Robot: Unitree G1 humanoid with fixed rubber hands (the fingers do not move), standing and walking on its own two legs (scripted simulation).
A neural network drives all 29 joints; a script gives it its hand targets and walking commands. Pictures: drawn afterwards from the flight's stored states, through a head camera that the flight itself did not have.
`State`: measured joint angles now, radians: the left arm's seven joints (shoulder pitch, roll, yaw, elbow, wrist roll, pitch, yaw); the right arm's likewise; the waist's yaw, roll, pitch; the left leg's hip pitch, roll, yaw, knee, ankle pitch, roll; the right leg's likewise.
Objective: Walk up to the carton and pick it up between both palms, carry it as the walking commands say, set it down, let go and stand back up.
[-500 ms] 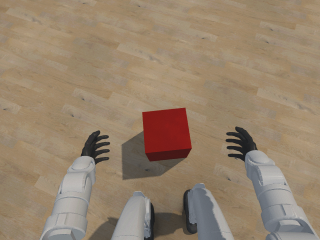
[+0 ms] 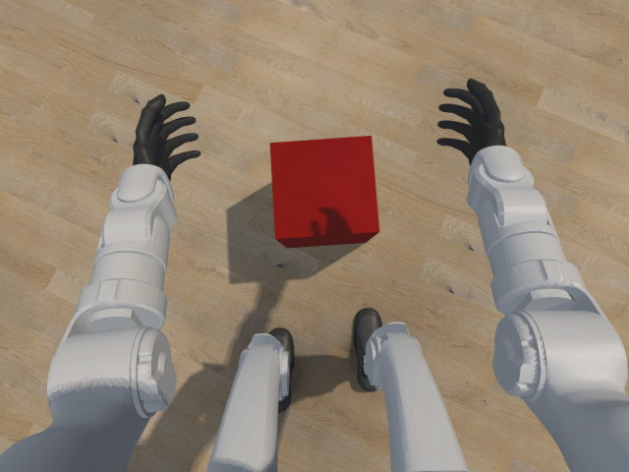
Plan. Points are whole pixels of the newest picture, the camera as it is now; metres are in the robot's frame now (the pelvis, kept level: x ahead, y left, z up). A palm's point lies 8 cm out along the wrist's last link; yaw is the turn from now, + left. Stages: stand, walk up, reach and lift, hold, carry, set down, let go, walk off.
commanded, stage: reach and lift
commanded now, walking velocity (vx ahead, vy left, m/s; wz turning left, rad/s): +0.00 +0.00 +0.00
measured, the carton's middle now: (323, 199) +0.51 -0.01 -0.53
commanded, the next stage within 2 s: none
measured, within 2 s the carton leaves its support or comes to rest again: neither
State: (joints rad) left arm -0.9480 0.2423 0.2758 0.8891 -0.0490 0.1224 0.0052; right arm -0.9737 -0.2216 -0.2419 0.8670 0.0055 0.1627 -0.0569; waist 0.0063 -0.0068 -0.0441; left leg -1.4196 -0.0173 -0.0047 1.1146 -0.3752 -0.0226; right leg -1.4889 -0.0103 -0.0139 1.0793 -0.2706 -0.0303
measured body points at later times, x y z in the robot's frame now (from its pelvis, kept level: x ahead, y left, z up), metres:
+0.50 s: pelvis +0.01 +0.01 -0.05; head +0.32 +0.00 +0.27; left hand +0.50 +0.20 -0.18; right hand +0.51 -0.20 -0.19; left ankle +0.06 +0.13 -0.62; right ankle +0.10 -0.10 -0.62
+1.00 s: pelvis -0.03 +0.01 -0.20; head +0.31 +0.00 +0.09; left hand +0.50 +0.19 -0.35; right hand +0.51 -0.20 -0.35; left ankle +0.06 +0.13 -0.62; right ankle +0.10 -0.11 -0.62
